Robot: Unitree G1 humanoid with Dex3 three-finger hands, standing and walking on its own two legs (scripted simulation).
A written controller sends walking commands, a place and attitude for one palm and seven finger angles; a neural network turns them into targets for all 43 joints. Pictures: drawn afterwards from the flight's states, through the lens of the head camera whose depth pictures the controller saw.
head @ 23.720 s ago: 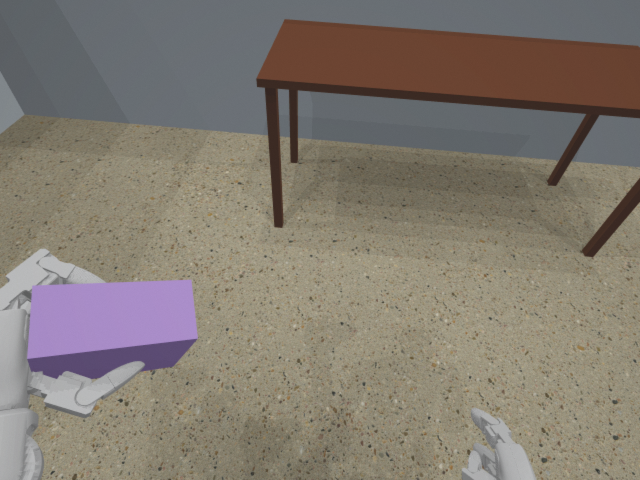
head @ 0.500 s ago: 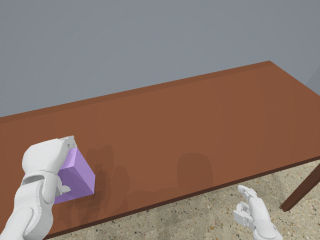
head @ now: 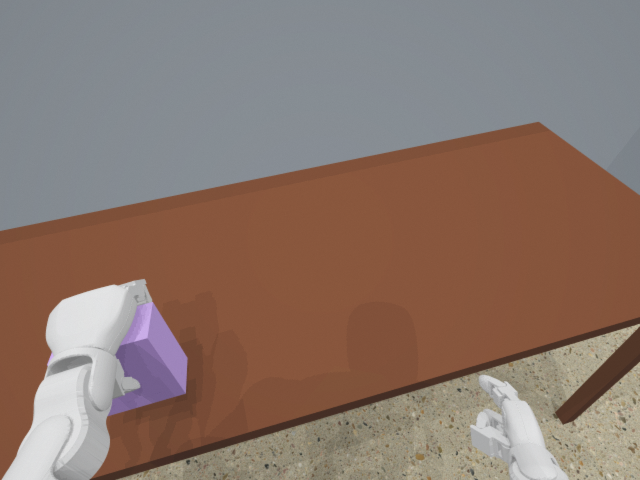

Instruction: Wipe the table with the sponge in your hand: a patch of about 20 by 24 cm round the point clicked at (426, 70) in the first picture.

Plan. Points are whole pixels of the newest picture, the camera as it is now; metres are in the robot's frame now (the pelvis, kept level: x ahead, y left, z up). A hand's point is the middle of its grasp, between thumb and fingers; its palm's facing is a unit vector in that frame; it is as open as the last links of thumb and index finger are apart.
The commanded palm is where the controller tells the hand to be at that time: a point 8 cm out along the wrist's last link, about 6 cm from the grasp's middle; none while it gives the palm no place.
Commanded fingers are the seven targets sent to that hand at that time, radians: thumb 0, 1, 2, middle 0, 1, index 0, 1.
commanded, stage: move the sponge above the wiping area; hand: left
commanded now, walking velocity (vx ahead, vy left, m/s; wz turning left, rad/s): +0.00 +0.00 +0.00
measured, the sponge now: (133, 370) +0.22 +0.30 +0.01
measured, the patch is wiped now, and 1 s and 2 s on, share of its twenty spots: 0.00 0.00 0.00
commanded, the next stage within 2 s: lower the sponge onto the table in 1.46 s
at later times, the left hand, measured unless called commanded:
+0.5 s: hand (131, 346) +0.23 +0.29 +0.05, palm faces -0.04 -0.12 -0.99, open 10.1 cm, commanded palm +0.21 +0.28 +0.12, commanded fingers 0.00 0.10 1.30 -1.20 -1.60 -1.20 -1.60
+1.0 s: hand (153, 343) +0.25 +0.27 +0.04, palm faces -0.06 -0.10 -0.99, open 10.1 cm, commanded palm +0.22 +0.27 +0.11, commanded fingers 0.00 0.10 1.30 -1.20 -1.60 -1.20 -1.60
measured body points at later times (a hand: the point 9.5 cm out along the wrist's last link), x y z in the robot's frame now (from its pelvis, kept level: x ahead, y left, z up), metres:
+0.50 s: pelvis +0.00 +0.01 +0.00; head -0.01 -0.02 +0.45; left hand +0.23 +0.29 +0.10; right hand +0.24 -0.20 -0.09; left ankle +0.01 +0.10 -0.74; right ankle +0.00 -0.09 -0.74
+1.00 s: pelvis +0.00 +0.00 +0.00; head -0.01 -0.04 +0.45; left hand +0.25 +0.27 +0.09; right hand +0.23 -0.21 -0.09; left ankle +0.01 +0.10 -0.74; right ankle +0.00 -0.09 -0.74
